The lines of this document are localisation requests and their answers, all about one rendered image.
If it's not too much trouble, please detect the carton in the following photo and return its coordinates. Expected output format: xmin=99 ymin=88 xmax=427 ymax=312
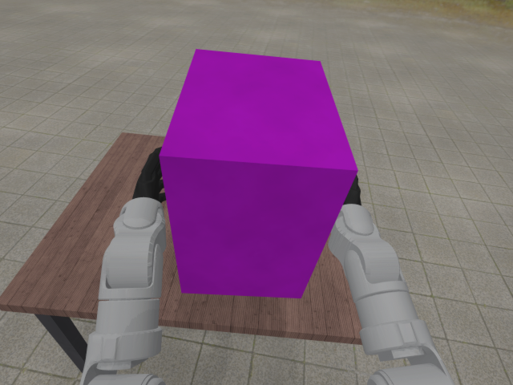
xmin=159 ymin=49 xmax=358 ymax=298

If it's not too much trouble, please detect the table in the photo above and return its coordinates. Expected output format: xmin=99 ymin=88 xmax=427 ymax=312
xmin=0 ymin=132 xmax=362 ymax=373

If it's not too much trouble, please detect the robot right upper arm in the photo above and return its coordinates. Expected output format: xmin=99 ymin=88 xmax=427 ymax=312
xmin=367 ymin=363 xmax=452 ymax=385

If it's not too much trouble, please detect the robot left forearm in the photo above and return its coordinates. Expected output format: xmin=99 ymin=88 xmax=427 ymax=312
xmin=79 ymin=197 xmax=167 ymax=385

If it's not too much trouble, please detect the left robot hand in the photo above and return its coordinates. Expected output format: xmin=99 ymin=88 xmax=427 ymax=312
xmin=132 ymin=147 xmax=166 ymax=203

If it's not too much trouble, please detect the robot right forearm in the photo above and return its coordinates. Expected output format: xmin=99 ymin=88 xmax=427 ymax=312
xmin=328 ymin=204 xmax=455 ymax=385

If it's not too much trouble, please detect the right robot hand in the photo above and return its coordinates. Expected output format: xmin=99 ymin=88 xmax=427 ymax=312
xmin=343 ymin=175 xmax=362 ymax=205

